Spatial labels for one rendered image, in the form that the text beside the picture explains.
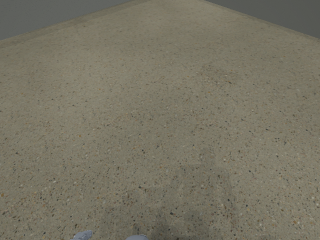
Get left robot hand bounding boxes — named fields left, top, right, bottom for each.
left=70, top=230, right=93, bottom=240

